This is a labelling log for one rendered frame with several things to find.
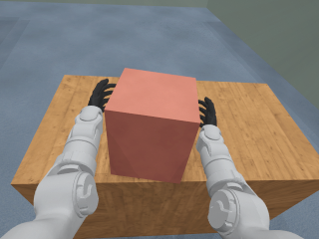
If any robot right forearm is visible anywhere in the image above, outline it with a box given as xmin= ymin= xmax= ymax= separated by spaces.
xmin=195 ymin=124 xmax=258 ymax=198

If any robot right hand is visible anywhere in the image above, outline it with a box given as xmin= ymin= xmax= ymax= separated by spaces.
xmin=198 ymin=97 xmax=217 ymax=127

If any robot left forearm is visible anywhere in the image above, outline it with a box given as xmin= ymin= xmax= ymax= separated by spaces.
xmin=33 ymin=106 xmax=104 ymax=215

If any pedestal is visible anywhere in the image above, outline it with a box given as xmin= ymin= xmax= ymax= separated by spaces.
xmin=10 ymin=75 xmax=319 ymax=239

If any left robot upper arm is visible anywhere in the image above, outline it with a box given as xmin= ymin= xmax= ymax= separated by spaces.
xmin=0 ymin=171 xmax=99 ymax=239

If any carton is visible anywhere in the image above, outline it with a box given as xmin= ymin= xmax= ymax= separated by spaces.
xmin=104 ymin=68 xmax=200 ymax=184

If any robot left hand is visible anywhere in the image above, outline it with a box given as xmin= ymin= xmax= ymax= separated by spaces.
xmin=88 ymin=79 xmax=117 ymax=113

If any right robot upper arm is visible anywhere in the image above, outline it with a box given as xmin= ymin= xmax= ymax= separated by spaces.
xmin=207 ymin=188 xmax=304 ymax=239

